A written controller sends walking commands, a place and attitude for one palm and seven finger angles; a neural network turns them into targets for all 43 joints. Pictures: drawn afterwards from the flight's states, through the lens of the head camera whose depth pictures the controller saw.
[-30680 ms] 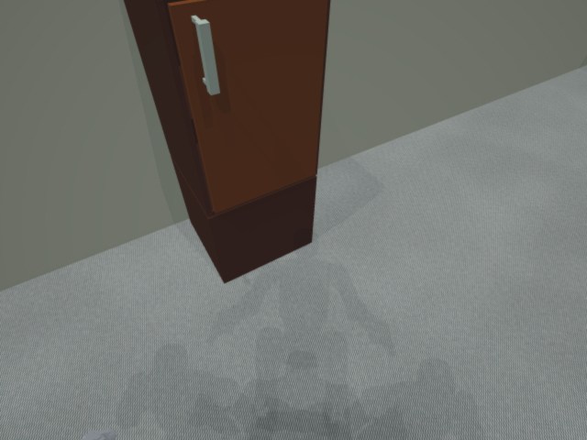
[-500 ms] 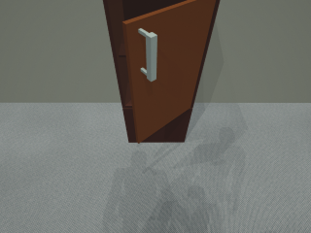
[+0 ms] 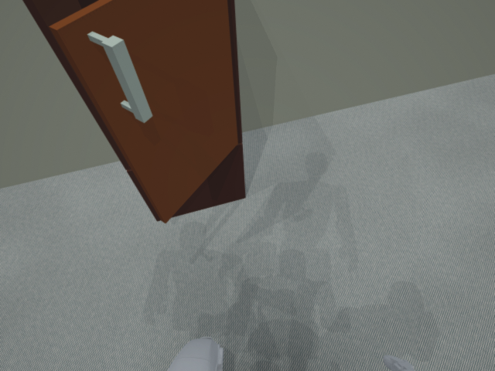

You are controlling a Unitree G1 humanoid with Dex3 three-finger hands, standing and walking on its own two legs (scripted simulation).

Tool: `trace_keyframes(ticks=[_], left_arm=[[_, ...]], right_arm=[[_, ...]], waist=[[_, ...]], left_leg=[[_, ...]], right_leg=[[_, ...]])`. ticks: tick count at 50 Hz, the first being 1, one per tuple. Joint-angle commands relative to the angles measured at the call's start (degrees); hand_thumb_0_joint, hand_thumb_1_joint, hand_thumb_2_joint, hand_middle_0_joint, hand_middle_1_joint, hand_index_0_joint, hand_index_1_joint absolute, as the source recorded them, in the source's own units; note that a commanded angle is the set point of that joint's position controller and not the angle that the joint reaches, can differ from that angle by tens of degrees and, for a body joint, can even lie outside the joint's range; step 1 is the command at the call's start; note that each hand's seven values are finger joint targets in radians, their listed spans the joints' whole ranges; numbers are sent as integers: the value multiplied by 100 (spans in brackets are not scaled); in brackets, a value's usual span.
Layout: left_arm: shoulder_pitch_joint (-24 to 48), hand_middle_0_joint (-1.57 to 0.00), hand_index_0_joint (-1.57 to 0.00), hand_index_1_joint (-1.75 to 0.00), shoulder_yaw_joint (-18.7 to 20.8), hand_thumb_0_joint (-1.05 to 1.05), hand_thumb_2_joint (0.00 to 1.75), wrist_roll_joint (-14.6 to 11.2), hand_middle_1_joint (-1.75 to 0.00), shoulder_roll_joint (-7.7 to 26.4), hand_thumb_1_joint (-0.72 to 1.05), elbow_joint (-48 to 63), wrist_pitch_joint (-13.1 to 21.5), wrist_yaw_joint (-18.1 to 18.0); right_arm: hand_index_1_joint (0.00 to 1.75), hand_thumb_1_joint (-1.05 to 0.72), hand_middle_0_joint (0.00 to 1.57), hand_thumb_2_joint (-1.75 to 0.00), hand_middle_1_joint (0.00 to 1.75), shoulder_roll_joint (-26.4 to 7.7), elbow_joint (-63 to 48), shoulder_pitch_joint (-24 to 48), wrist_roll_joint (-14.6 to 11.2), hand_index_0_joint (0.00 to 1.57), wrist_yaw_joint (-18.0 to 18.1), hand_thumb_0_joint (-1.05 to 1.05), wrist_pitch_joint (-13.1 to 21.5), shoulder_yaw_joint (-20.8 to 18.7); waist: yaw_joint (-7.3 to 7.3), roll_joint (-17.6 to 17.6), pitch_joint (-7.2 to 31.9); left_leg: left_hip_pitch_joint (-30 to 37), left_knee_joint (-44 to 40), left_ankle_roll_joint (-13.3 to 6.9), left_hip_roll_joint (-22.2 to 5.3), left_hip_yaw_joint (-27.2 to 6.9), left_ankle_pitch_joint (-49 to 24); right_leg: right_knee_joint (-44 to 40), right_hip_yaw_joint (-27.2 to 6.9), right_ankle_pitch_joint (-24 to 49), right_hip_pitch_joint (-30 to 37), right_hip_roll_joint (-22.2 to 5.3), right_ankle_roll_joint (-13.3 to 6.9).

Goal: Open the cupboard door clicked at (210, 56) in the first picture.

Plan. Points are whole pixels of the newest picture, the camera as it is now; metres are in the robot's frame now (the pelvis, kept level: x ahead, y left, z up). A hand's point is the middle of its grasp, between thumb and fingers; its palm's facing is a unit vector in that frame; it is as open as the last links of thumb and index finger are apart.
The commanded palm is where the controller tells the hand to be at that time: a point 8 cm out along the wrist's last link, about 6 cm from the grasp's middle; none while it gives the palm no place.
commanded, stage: walk to a spot facing it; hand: left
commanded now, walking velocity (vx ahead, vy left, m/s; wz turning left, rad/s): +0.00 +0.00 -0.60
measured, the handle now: (121, 79) +0.52 +0.25 +0.15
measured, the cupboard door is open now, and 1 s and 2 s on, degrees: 40 40 40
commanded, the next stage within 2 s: none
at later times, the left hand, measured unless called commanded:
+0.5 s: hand (164, 330) +0.19 +0.19 -0.17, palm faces -0.28 -0.92 -0.27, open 7.4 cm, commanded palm none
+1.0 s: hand (200, 298) +0.25 +0.12 -0.17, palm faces -0.54 -0.82 -0.19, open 7.4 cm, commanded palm none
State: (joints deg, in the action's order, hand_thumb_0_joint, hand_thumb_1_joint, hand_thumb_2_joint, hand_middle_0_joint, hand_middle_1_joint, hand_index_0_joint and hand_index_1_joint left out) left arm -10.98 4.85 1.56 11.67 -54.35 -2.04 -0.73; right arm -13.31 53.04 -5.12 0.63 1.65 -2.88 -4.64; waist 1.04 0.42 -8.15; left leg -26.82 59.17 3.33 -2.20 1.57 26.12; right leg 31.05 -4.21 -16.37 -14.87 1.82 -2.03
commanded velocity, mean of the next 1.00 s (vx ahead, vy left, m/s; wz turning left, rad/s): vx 0.00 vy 0.00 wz -0.60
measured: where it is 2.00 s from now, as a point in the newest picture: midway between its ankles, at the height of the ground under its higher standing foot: (322, 357)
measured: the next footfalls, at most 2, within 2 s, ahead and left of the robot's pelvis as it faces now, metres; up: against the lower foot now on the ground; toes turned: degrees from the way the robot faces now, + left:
left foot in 0.18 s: +0.07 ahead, +0.15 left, +0.00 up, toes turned -6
right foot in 0.48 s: +0.03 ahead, -0.12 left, +0.00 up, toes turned -22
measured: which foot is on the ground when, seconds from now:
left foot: up 0.00-0.16, down 0.18-0.48, up 0.50-0.80, down 0.82-1.00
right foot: down 0.00-0.16, up 0.18-0.46, down 0.48-0.80, up 0.82-1.00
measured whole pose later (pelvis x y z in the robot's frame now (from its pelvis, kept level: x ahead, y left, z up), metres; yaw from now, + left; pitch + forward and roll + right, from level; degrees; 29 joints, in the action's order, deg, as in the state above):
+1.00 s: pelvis +0.05 +0.02 +0.00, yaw -36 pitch +1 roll -2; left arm -7.2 5.3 1.1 13.5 -51.3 -4.0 2.0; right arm -10.2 51.2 -13.6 2.0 1.9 -0.2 -1.6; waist 0.6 -0.8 -6.6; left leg -14.2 30.3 1.1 -6.7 6.5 16.4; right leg 56.0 2.3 -27.5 -25.2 -0.7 2.7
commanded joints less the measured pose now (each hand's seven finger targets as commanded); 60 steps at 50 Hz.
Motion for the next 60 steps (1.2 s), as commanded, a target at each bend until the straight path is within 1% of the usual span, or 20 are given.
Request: trace_keyframes(ticks=[1,6,8,9,14,19,22,23,24,25,27,38,40,41,44,54,55,56,57,60], left_arm=[[-404,-20,-20,-30,278,0,90,29,-30,1230,90,290,106,-79],[59,-20,-20,-30,265,0,90,-41,-30,1092,90,438,49,-37],[-165,-20,-20,-30,134,0,90,-121,-30,537,90,681,27,60],[-77,-20,-20,-30,151,0,90,-65,-30,682,90,780,38,95],[199,-20,-20,-30,116,0,90,-44,-30,538,90,713,-31,251],[359,-20,-20,-30,35,0,90,-51,-30,446,90,785,19,282],[-129,-20,-20,-30,90,0,90,-48,-30,607,90,626,80,257],[-511,-20,-20,-30,160,0,90,-24,-30,919,90,511,130,209],[-797,-20,-20,-30,315,0,90,37,-30,1657,90,419,193,102],[-1043,-20,-20,-30,299,0,90,-61,-30,1838,90,350,163,35],[-483,-20,-20,-30,273,0,90,-20,-30,1431,90,436,111,-72],[416,-20,-20,-30,205,0,90,-48,-30,1178,90,631,32,16],[120,-20,-20,-30,75,0,90,-143,-30,535,90,819,-25,93],[301,-20,-20,-30,75,0,90,-73,-30,705,90,936,24,119],[395,-20,-20,-30,140,0,90,-37,-30,619,90,761,11,222],[-17,-20,-20,-30,86,0,90,-52,-30,528,90,646,75,247],[-446,-20,-20,-30,160,0,90,-13,-30,861,90,526,109,206],[-833,-20,-20,-30,305,0,90,41,-30,1565,90,400,182,122],[-1137,-20,-20,-30,329,0,90,-58,-30,1844,90,336,157,56],[-271,-20,-20,-30,232,0,90,-24,-30,1168,90,469,216,-14]], right_arm=[[30,-90,20,-90,30,-264,-578,131,-39,20,15,0,136,-22],[30,-90,20,-90,30,-363,-406,-685,-65,20,94,0,267,-12],[30,-90,20,-90,30,-1267,-451,-986,81,20,146,0,365,-151],[30,-90,20,-90,30,-1341,-569,-982,126,20,166,0,301,-141],[30,-90,20,-90,30,-847,-654,-613,138,20,142,0,333,-5],[30,-90,20,-90,30,-1020,-493,-1016,124,20,90,0,286,-94],[30,-90,20,-90,30,-1038,-514,-873,84,20,43,0,240,-123],[30,-90,20,-90,30,-899,-578,-804,29,20,7,0,232,-112],[30,-90,20,-90,30,-394,-822,-627,-29,20,-34,0,231,9],[30,-90,20,-90,30,-600,-907,-377,-24,20,2,0,158,22],[30,-90,20,-90,30,-560,-784,-247,-25,20,25,0,134,-13],[30,-90,20,-90,30,-407,-371,-1210,-37,20,43,0,246,17],[30,-90,20,-90,30,-1338,-410,-1473,108,20,96,0,365,-126],[30,-90,20,-90,30,-1406,-519,-1497,117,20,132,0,341,-123],[30,-90,20,-90,30,-1008,-600,-970,153,20,131,0,380,-21],[30,-90,20,-90,30,-1038,-458,-1086,88,20,25,0,251,-119],[30,-90,20,-90,30,-864,-527,-988,40,20,-17,0,243,-102],[30,-90,20,-90,30,-333,-810,-673,-7,20,-82,0,235,16],[30,-90,20,-90,30,-537,-973,-191,32,20,-83,0,176,43],[30,-90,20,-90,30,-600,-785,-106,51,20,-137,0,225,-48]], waist=[[115,-880,897],[-357,-682,1071],[-302,1806,1252],[-345,1047,1054],[-119,1135,881],[-304,1267,1006],[-13,1016,1046],[198,274,1210],[348,-1870,1220],[572,-1653,1148],[299,-1661,1011],[-416,-826,953],[-381,1855,1132],[-428,1282,1047],[-148,1228,883],[-78,960,1076],[159,180,1214],[413,-1948,1150],[727,-1770,869],[154,-1321,431]], left_leg=[[-121,-695,11,94,-125,74],[1747,-3228,-78,127,-136,-1240],[2942,-4177,-1191,-2336,-2492,-3086],[2089,-4133,-1629,-2724,-2509,-2750],[2070,-3743,-1089,-1506,-503,-4059],[2137,-3464,-985,-1616,-47,-4012],[1666,-2750,-583,-1462,283,-3405],[987,-1924,-295,-1230,533,-2610],[-624,-508,76,-285,1019,467],[-706,319,37,-226,125,1235],[-1024,828,24,-336,-278,646],[1591,-2903,-20,116,88,-1090],[2542,-4331,-949,-2158,-2413,-1719],[1989,-4330,-1418,-2700,-2663,-1986],[1876,-3995,-1195,-1882,-1218,-3441],[1644,-2908,-556,-1577,375,-2838],[822,-2136,-291,-1324,600,-1651],[-825,-730,64,-371,1138,983],[-1346,179,37,-271,233,1382],[-1310,462,54,-463,-204,-3]], right_leg=[[-774,-1801,3034,955,-1409,-989],[-145,-1661,2575,-57,-892,-423],[1846,-89,-1809,-1743,276,321],[2919,38,-2141,-1595,-9,383],[3108,458,-1181,-1623,-332,550],[1359,924,-999,-753,-183,392],[-125,1053,222,344,-111,228],[-711,446,1276,1274,-585,23],[-1115,-1858,3184,2059,-2239,-663],[-1099,-2053,3488,1584,-2581,-1164],[-882,-1784,2924,1486,-1931,-1142],[-452,-1361,1641,-327,-1016,-432],[1512,-5,-1326,-1774,266,282],[2599,121,-1999,-1619,-7,353],[3595,239,-1327,-1740,-303,508],[-252,1108,76,376,-131,256],[-907,418,308,1373,-619,42],[-1543,-1928,599,2128,-2202,-611],[-1759,-2523,-6,1705,-2592,-1124],[-1735,-1758,-382,1039,-1781,-951]])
